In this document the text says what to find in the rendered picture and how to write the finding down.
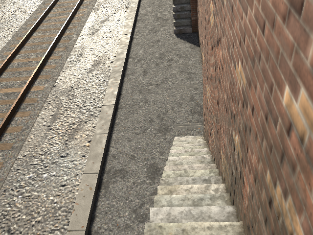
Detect stairs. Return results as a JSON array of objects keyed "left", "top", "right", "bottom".
[
  {"left": 144, "top": 135, "right": 245, "bottom": 235},
  {"left": 172, "top": 0, "right": 193, "bottom": 34}
]

